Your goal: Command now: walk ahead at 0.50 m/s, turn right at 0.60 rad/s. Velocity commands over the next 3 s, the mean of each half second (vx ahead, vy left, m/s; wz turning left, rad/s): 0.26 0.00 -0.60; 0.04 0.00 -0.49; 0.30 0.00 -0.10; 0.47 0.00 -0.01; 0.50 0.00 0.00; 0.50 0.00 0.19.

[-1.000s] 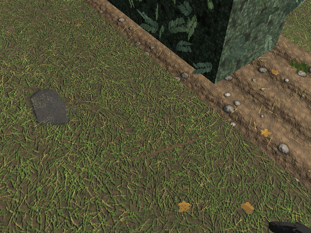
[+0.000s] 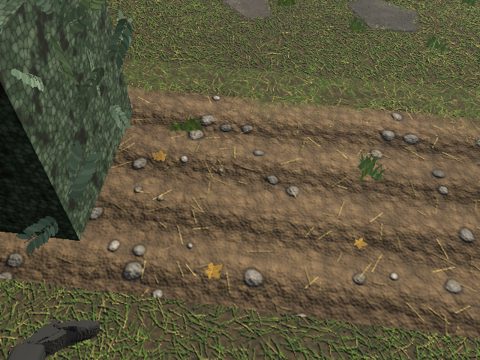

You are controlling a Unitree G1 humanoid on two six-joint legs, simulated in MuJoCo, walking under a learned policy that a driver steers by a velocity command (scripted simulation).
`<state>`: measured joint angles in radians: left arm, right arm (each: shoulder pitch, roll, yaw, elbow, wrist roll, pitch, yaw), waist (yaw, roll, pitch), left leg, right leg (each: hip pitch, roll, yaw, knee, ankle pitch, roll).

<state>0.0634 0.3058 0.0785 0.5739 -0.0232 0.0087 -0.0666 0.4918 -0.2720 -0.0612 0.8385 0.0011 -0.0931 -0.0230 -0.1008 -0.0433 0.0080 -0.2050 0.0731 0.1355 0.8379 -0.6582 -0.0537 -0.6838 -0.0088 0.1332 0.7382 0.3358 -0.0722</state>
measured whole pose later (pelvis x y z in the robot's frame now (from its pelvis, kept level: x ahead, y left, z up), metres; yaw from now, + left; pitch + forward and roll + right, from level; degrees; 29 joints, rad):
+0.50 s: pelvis +0.27 -0.06 -0.12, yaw -20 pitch +4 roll -1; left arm 0.21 0.27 0.08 0.74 -0.02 0.03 0.04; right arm 0.05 -0.26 -0.04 0.66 -0.01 -0.06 -0.03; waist 0.05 0.02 0.03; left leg -0.61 0.00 -0.13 0.66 -0.13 -0.08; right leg -0.31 0.18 0.20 0.55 -0.29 -0.07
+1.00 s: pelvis +0.31 -0.08 -0.12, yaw -34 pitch +1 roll +1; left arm 0.19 0.26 0.05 0.70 0.03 0.06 0.00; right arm 0.16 -0.30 -0.07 0.74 0.00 0.02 -0.02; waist -0.02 0.04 0.04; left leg -0.40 0.06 0.03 0.68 -0.39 -0.04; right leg -0.28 0.03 0.02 0.55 -0.29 -0.04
